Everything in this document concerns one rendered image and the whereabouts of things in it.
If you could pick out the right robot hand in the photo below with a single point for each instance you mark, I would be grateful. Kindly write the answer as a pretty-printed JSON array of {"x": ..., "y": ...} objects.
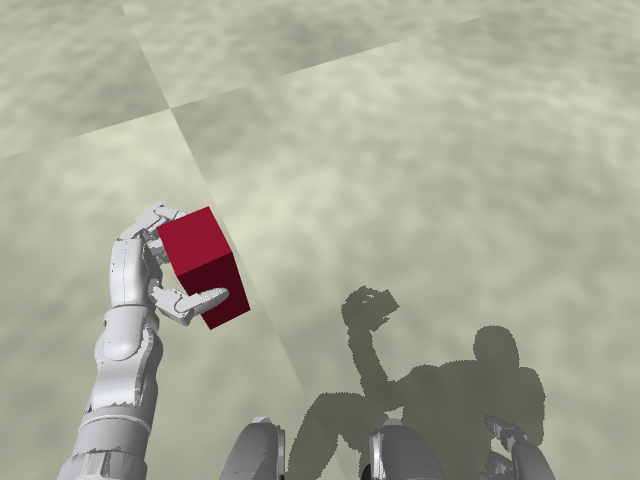
[{"x": 528, "y": 462}]

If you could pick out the left robot arm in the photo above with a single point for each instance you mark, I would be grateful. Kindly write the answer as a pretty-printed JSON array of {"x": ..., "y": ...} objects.
[{"x": 117, "y": 422}]

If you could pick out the carton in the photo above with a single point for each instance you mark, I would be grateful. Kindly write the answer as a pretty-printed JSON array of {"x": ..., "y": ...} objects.
[{"x": 202, "y": 260}]

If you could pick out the left robot hand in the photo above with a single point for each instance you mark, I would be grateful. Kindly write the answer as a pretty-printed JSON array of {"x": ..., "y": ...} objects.
[{"x": 135, "y": 276}]

